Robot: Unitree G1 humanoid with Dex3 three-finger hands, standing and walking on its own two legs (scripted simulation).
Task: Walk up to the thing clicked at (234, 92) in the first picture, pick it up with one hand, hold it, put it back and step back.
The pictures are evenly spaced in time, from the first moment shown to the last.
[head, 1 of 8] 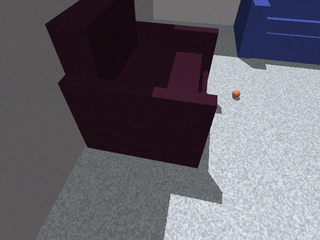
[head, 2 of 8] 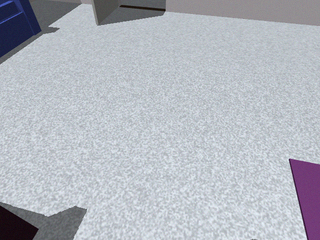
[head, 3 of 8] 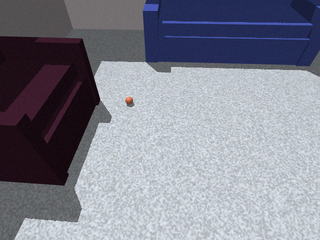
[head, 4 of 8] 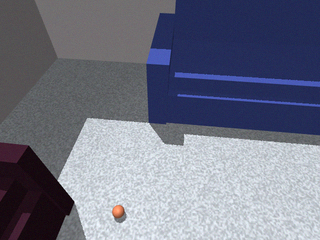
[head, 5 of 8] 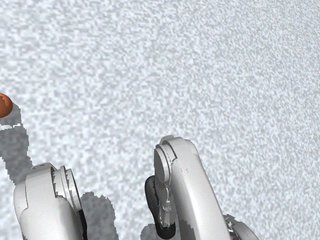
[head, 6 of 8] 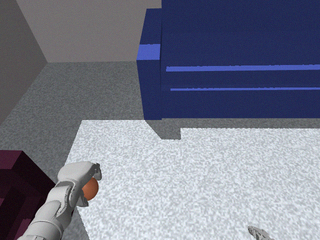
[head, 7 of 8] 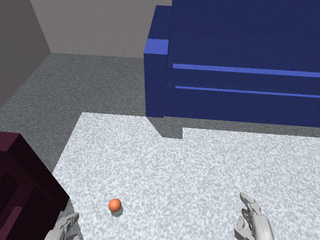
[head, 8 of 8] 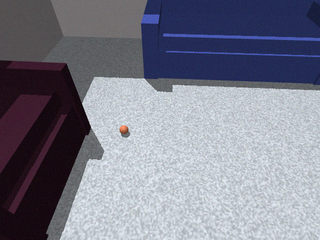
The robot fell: no
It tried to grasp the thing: yes
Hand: left
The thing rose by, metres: 0.67
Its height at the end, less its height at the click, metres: +0.00
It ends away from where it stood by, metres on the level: 0.01
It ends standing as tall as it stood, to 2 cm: yes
